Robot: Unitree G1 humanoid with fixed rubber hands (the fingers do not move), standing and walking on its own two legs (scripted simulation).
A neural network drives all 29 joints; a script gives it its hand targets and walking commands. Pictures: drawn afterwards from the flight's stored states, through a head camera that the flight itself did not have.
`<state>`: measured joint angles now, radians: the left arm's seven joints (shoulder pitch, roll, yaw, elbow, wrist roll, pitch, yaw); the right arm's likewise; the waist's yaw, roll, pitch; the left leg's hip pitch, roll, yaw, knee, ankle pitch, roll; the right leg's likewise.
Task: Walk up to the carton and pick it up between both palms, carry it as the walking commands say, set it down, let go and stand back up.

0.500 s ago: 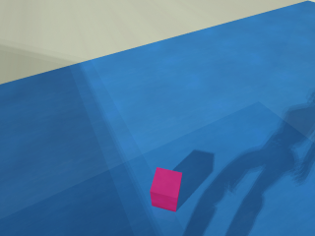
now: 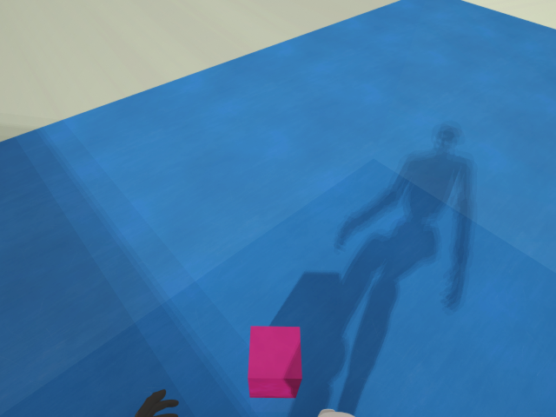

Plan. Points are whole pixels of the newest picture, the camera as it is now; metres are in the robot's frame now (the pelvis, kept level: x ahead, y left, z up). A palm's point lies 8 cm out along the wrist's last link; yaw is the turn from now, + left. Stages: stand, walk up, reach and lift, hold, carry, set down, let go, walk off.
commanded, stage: walk up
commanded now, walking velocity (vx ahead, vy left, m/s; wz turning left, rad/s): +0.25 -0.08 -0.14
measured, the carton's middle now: (274, 363) +0.40 -0.03 -0.66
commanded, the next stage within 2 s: none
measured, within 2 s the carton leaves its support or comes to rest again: neither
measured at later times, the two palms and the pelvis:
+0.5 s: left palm out of the picture +0.12 +0.25 -0.18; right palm out of the picture +0.13 -0.26 -0.14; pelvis +0.08 +0.00 -0.02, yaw +0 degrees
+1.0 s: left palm out of the picture +0.07 +0.18 -0.12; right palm out of the picture +0.05 -0.32 -0.14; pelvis +0.02 -0.06 +0.00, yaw -4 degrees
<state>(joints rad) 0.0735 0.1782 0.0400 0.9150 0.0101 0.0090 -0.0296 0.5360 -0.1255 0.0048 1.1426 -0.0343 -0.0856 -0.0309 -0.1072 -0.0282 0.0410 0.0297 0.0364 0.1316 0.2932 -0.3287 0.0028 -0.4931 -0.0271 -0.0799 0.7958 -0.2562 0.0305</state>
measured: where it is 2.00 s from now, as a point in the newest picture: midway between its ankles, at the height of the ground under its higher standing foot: outside the picture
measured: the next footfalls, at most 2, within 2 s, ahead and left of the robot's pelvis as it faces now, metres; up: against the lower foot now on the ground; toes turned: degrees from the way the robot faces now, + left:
right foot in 0.12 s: +0.16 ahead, -0.13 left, +0.00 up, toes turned -7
left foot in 0.46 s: +0.15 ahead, +0.11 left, +0.00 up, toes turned +8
